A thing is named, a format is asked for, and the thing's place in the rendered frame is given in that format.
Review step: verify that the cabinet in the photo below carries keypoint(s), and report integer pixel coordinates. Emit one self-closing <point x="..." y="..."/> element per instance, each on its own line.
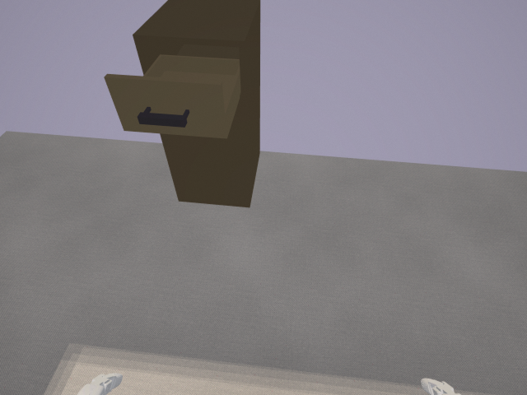
<point x="219" y="171"/>

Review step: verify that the robot right hand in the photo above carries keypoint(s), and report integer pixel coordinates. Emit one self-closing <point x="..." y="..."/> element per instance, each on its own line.
<point x="434" y="387"/>

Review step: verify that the robot left hand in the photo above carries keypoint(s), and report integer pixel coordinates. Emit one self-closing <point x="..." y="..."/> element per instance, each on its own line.
<point x="102" y="384"/>

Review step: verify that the drawer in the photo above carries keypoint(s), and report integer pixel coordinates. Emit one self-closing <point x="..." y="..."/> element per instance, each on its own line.
<point x="208" y="87"/>

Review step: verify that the handle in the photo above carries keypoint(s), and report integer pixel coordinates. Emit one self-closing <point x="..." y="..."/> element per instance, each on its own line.
<point x="172" y="120"/>

